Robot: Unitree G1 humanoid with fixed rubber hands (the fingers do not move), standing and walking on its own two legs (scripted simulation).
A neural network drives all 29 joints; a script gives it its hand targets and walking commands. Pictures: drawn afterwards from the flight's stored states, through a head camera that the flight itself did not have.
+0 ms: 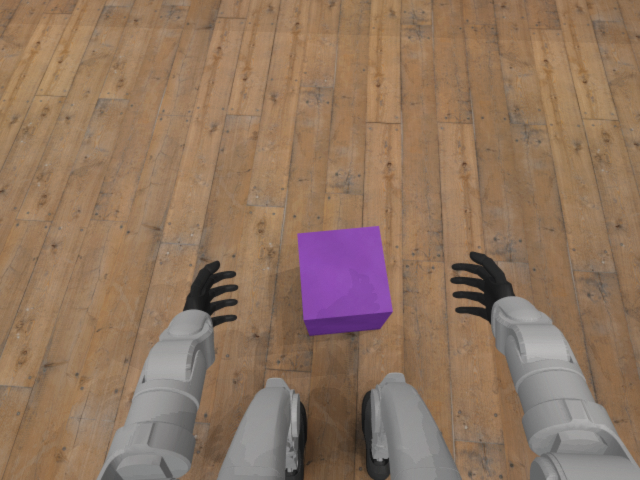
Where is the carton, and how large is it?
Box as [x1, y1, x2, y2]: [297, 226, 392, 335]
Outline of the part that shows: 378,226 297,233 303,319 309,335 380,328 391,313 392,309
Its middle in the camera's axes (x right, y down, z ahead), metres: +0.05 +0.13 +1.01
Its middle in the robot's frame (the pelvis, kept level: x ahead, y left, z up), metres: +0.49 -0.02 -0.56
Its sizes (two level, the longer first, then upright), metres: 0.210 0.200 0.250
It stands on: the floor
